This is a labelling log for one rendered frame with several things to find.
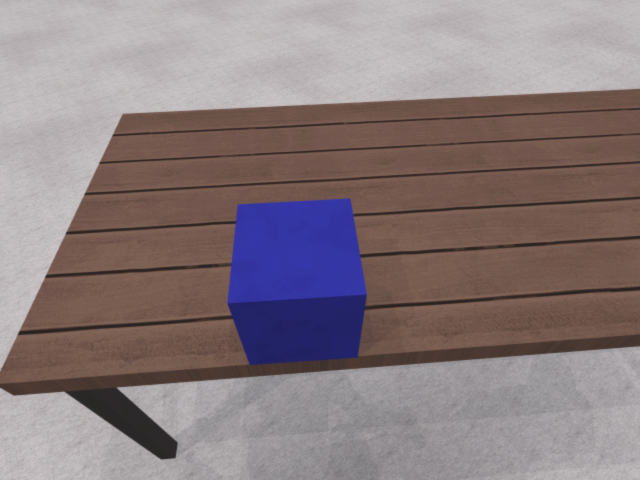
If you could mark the carton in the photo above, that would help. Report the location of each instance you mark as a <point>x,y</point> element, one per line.
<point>297,289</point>

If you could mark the table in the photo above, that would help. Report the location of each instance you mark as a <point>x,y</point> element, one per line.
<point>488,227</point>

